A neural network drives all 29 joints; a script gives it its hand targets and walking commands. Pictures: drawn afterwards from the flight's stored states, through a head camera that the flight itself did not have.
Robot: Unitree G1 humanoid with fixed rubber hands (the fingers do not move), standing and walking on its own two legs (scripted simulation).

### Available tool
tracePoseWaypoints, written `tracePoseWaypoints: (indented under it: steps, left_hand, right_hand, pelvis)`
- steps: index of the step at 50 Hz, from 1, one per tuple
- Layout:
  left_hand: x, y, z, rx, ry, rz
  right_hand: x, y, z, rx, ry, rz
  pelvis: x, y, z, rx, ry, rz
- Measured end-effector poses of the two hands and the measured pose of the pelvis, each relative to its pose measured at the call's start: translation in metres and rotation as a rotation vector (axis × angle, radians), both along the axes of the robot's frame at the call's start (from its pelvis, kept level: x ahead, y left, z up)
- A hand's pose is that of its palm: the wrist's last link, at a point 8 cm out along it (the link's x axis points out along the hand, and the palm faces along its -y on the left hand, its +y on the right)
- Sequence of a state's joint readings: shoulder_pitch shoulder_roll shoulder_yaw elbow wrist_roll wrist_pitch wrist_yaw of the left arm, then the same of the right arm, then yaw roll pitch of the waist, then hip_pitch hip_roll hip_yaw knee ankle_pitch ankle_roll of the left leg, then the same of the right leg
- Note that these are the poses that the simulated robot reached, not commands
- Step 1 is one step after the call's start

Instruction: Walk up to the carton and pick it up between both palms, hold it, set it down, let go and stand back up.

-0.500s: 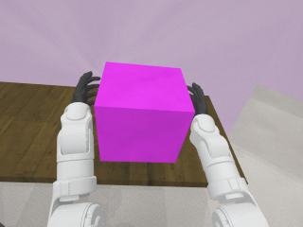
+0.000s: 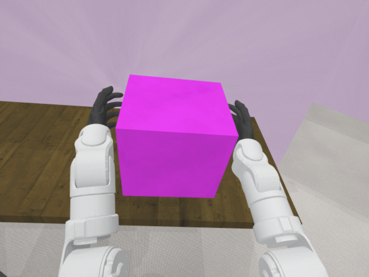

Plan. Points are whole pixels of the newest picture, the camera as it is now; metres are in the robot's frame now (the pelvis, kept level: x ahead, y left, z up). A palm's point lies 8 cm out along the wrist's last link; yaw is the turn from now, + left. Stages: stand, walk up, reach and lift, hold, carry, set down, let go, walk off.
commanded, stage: hold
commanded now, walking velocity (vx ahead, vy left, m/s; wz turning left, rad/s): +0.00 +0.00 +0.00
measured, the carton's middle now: (172, 137) +0.38 +0.00 +0.16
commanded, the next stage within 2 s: none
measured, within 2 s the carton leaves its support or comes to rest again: neither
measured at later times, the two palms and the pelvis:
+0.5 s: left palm (99, 126) +0.37 +0.15 +0.20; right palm (241, 137) +0.36 -0.14 +0.18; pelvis +0.00 +0.00 +0.00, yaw +0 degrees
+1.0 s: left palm (100, 127) +0.36 +0.15 +0.20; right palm (241, 139) +0.36 -0.14 +0.18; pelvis +0.00 +0.00 +0.00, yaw +0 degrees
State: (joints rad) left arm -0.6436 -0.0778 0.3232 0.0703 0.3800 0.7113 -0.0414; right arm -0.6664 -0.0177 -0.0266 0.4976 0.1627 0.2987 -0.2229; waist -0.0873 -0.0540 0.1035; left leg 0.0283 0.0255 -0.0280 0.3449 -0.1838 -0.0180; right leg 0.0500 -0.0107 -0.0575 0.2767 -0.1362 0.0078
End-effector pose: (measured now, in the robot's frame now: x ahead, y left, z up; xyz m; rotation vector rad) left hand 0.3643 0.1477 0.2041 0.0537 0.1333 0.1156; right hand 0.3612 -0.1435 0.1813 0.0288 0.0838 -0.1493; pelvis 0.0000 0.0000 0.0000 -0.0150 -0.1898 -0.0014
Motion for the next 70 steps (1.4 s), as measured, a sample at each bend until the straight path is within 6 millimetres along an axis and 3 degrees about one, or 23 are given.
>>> tracePoseWaypoints:
  steps: [70]
  left_hand:
    - [0.0014, 0.0005, -0.0034, -0.003, 0.009, -0.002]
  right_hand:
    - [0.0006, 0.0004, -0.0008, -0.007, 0.005, -0.004]
  pelvis:
    - [-0.0006, -0.0006, 0.0000, 0.001, 0.000, 0.003]
